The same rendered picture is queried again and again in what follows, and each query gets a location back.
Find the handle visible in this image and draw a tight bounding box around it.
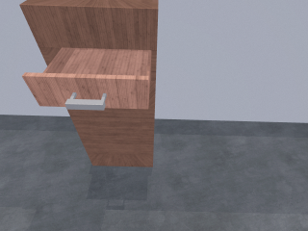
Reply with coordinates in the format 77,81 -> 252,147
65,92 -> 107,111

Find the cabinet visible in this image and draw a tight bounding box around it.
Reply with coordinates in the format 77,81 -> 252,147
19,0 -> 159,167

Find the drawer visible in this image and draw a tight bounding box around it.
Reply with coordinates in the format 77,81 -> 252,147
22,47 -> 152,110

